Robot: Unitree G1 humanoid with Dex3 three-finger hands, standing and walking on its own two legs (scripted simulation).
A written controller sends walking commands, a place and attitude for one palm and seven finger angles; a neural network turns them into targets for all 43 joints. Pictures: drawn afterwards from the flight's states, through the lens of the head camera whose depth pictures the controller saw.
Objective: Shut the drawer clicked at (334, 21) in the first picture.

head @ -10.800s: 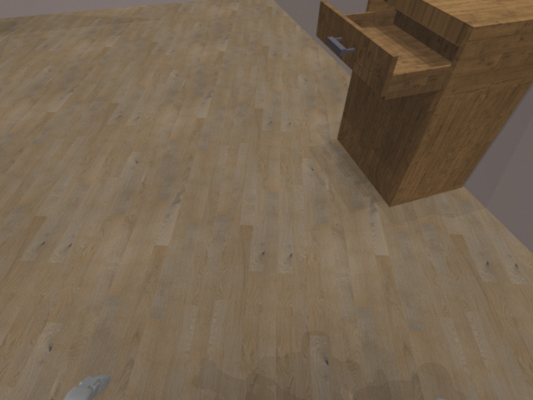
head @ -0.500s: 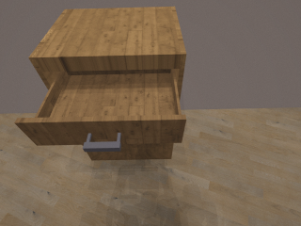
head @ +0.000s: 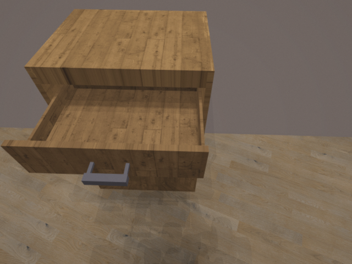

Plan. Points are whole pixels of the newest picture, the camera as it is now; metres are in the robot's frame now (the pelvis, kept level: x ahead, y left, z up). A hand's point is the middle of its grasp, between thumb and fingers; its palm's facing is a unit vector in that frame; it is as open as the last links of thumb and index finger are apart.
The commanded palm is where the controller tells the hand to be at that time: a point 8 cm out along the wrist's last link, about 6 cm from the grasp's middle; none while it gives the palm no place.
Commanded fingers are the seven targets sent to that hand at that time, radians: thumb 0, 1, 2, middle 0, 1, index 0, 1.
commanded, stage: come to a stop and stand still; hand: left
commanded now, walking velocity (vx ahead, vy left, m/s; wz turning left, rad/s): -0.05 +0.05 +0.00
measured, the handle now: (107, 172) +0.33 +0.22 -0.04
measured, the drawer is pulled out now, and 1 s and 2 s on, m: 0.25 0.25 0.25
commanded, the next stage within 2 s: look again from close up in 1.36 s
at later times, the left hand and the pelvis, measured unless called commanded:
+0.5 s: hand out of the picture +0.05 +0.27 -0.16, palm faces +0.02 -0.97 -0.26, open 7.4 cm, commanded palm none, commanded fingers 0.00 0.90 0.90 -0.20 -0.30 -0.20 -0.30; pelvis -0.03 +0.07 +0.00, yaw +0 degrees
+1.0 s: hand out of the picture +0.00 +0.31 -0.17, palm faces +0.02 -0.97 -0.24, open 7.4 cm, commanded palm none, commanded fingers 0.00 0.90 0.90 -0.20 -0.30 -0.20 -0.30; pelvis -0.01 +0.12 +0.01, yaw +0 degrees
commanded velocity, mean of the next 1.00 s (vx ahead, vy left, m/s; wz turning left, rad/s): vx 0.00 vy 0.00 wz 0.00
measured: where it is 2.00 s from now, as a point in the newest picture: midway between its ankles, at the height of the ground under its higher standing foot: outside the picture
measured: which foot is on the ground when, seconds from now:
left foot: down 0.00-0.02, up 0.04-0.30, down 0.32-1.00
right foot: down 0.00-1.00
